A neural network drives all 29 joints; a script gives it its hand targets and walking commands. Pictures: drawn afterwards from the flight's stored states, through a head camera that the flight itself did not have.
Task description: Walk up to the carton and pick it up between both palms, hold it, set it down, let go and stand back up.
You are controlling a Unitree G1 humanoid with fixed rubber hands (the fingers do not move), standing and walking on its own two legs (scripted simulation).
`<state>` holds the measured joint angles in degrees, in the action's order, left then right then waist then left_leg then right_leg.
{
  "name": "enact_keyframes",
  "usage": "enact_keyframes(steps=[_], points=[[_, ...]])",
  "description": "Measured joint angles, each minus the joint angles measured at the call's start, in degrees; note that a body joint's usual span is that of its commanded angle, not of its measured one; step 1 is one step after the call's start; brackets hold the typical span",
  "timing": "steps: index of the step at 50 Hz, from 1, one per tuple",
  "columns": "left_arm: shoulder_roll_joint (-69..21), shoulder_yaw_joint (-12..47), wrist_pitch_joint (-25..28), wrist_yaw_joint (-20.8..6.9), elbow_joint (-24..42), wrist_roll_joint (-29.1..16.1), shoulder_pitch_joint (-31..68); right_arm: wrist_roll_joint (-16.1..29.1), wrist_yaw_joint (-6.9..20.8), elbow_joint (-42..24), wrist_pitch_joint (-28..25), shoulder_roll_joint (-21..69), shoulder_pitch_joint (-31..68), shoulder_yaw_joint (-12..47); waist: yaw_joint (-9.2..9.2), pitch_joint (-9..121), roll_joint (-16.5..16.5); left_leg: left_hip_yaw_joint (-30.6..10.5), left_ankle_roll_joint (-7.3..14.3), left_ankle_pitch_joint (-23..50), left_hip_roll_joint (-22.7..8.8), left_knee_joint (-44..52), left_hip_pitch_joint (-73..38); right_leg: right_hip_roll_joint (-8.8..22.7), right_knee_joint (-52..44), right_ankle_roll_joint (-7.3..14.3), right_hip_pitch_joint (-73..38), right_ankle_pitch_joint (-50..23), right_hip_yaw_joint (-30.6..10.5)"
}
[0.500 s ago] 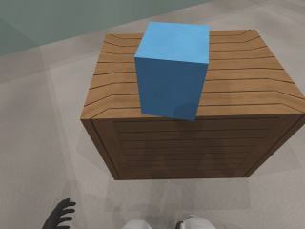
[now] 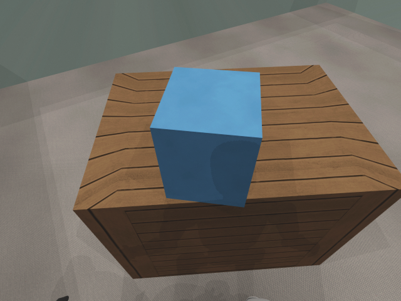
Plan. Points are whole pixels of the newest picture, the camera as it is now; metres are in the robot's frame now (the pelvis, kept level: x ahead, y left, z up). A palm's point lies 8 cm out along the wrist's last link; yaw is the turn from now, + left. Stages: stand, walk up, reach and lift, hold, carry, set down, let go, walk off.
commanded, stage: walk up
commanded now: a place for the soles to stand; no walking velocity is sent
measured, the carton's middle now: (210, 139) +0.47 +0.00 +0.05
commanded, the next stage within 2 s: none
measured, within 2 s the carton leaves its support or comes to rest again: neither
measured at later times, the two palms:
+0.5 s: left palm out of the picture +0.11 +0.33 -0.12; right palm (367, 287) +0.17 -0.32 -0.10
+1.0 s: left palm out of the picture +0.09 +0.34 -0.10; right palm (358, 290) +0.16 -0.29 -0.09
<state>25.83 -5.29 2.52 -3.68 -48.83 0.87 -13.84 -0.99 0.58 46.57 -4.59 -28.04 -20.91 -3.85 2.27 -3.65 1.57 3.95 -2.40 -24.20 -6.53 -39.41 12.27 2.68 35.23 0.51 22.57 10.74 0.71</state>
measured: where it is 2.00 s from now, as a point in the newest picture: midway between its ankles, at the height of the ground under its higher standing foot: outside the picture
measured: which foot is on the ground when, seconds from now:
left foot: down 0.00-0.02, up 0.04-0.22, down 0.24-1.00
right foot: down 0.00-1.00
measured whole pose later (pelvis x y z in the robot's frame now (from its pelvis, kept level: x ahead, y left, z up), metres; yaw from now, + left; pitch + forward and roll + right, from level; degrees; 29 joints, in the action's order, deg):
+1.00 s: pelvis +0.04 +0.02 +0.01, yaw +2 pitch -2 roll -1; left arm 23.2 -0.7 2.6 0.5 -59.6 0.6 -9.9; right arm -0.8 1.9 57.9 0.7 -22.9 -4.1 -1.9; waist -0.9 -3.5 -0.1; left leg 1.1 0.8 -16.5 -0.6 -35.9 17.5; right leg 2.5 33.7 -2.0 17.3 14.4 0.0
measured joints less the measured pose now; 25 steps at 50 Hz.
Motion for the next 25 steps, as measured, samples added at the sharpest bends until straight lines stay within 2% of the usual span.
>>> enact_keyframes(steps=[1,4,6,10,12,13,14,17,18,20,22,24,25], points=[[-0.7,0.1,0.5,0.5,0.0,0.1,0.6,0.3,-0.1,0.0,0.5,0.1,0.9,0.2,-0.12,-1.0,-1.5,-1.2,1.2,-0.8,-1.1,-4.1,1.5,-1.0,1.3,-0.5,0.1,0.0,0.8],[-2.0,1.0,1.2,1.5,0.9,-0.5,1.1,0.8,-0.7,0.2,2.0,1.5,3.5,1.3,-1.41,-2.3,-2.0,-5.0,2.9,-6.5,2.3,-18.3,7.8,-1.0,4.9,-0.4,0.9,3.4,0.5],[-3.0,1.8,1.1,2.3,1.6,-0.7,1.1,1.2,-0.8,0.3,2.4,1.8,4.7,1.6,-2.07,-2.8,-2.9,-5.2,3.3,-6.8,3.6,-21.6,10.8,-0.8,5.0,-0.2,0.4,4.3,0.7],[-3.2,2.7,1.0,3.3,2.4,-0.2,0.9,1.1,-0.6,0.9,2.9,2.9,6.2,1.7,-3.15,-3.3,-3.8,-3.1,3.8,-5.3,3.5,-13.8,12.4,-0.4,6.5,-0.6,0.4,5.9,1.4],[-2.4,3.0,0.6,3.7,2.7,-0.4,0.9,0.8,-0.5,1.2,3.2,3.3,6.7,1.5,-3.35,-3.7,-3.4,-2.2,4.3,-1.0,3.9,-7.2,10.9,0.1,9.0,-1.0,1.0,7.6,1.5],[-1.8,3.0,0.3,4.0,2.6,-0.6,1.1,0.5,-0.4,1.5,3.2,3.7,7.1,1.3,-3.34,-4.2,-2.6,-1.8,4.1,3.9,4.4,-5.6,10.3,0.8,10.8,-1.3,1.4,8.7,1.2],[-1.4,2.9,0.0,4.2,2.4,-0.9,1.5,0.0,-0.4,1.8,3.3,4.1,7.6,1.1,-3.45,-4.7,-1.3,-1.2,3.6,5.2,5.2,-5.9,10.1,1.6,12.5,-1.4,1.7,9.7,0.5],[-1.3,2.9,-0.9,5.0,0.8,-1.7,2.3,-0.2,0.0,2.1,3.7,3.8,8.7,1.0,-2.89,-4.5,-1.3,-1.7,3.1,2.8,5.0,-8.3,10.9,0.3,14.7,0.3,1.6,15.5,0.1],[-1.2,2.9,-0.9,5.1,0.2,-1.8,2.4,-0.1,0.0,2.3,3.9,3.6,9.3,1.0,-2.76,-4.4,-1.5,-1.9,3.0,2.2,4.6,-8.8,11.0,-0.3,14.2,0.8,1.2,15.3,0.1],[-1.2,3.0,-0.4,5.1,-1.1,-1.3,2.5,0.2,0.0,2.7,4.4,3.5,10.7,1.0,-2.49,-4.0,-1.8,-2.4,2.5,1.6,4.1,-9.4,11.2,-0.8,12.1,-0.2,0.4,9.4,0.5],[-1.2,3.3,0.3,5.1,-1.9,-0.6,2.4,0.5,-0.1,3.0,4.9,3.3,12.1,0.9,-2.37,-3.4,-1.6,-2.9,2.9,0.4,4.6,-10.4,11.6,-0.6,12.4,-1.2,0.6,10.3,0.5],[-1.2,3.6,0.6,5.2,-2.5,-0.2,2.5,0.7,0.0,3.2,5.1,2.6,13.3,0.6,-2.60,-3.2,-1.4,-3.5,3.8,-3.0,5.6,-11.3,11.3,0.0,13.2,-1.2,1.1,11.5,0.0],[-1.1,3.8,0.6,5.3,-2.7,-0.2,2.8,0.8,0.0,3.4,5.0,2.3,13.7,0.4,-2.59,-3.2,-1.4,-3.4,4.0,-0.8,5.8,-10.4,11.0,0.3,13.5,-1.4,1.3,11.8,0.0]])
